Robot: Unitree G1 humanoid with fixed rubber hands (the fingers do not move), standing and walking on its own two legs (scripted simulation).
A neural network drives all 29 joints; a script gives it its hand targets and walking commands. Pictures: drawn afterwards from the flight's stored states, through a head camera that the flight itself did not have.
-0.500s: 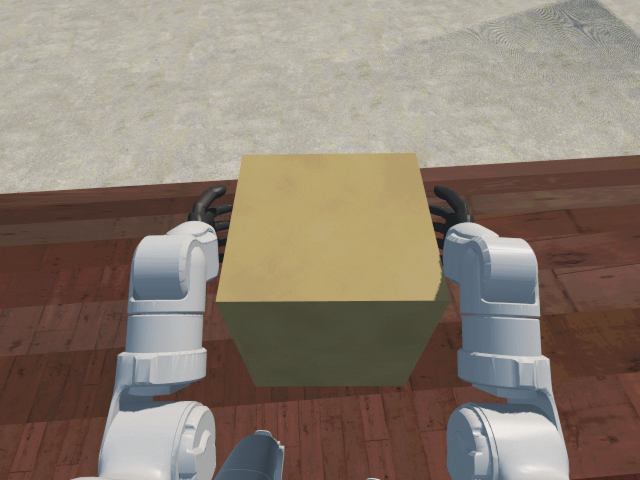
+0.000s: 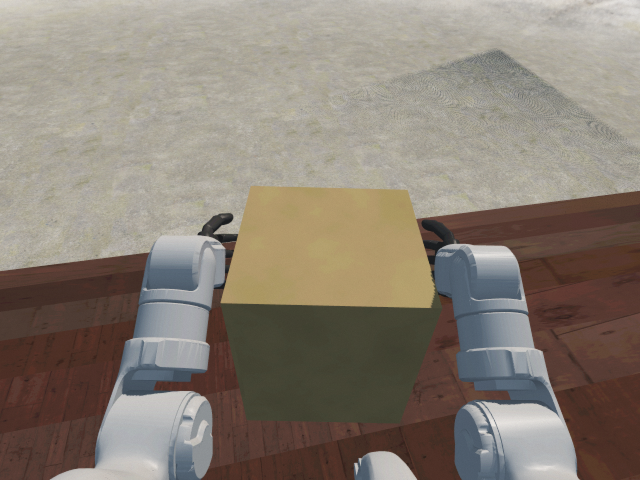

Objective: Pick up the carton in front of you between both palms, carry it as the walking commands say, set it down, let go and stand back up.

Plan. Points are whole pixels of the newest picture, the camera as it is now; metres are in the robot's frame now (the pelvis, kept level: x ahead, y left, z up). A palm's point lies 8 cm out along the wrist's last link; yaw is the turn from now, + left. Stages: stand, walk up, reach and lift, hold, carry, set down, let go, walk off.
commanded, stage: carry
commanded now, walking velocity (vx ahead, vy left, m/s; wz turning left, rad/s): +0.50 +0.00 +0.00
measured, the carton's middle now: (326, 306) +0.33 -0.02 +0.04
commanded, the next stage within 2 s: none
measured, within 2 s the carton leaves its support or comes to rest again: neither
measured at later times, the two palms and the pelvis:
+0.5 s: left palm (203, 196) +0.67 +0.21 -0.05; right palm (341, 179) +0.73 -0.08 -0.04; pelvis +0.35 +0.00 -0.14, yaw +2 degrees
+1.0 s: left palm (245, 163) +1.07 +0.18 -0.24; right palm (338, 162) +1.06 -0.12 -0.23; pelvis +0.71 +0.05 -0.32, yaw +3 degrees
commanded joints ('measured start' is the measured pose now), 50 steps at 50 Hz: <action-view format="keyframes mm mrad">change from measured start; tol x64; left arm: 1 -751 -1137 -510 -193 -392 -62 -189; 50 -531 -988 -606 -324 -298 -161 -173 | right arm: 1 -869 1233 555 -245 497 -52 258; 50 -633 1193 699 -302 536 -169 255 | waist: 1 1 57 -299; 50 -64 141 -308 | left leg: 1 309 355 -527 -252 915 58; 13 39 151 -64 566 1066 -111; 15 -340 -61 -52 1045 -126 -134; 25 -472 119 -164 130 584 -99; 35 833 406 -480 -131 1155 136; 50 137 113 -203 130 504 8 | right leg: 1 -190 -22 -13 -195 93 28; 16 1141 -193 290 -753 1173 -264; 33 171 35 -62 133 617 -43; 35 -328 133 -1 490 -302 7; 50 296 112 -169 -872 786 -20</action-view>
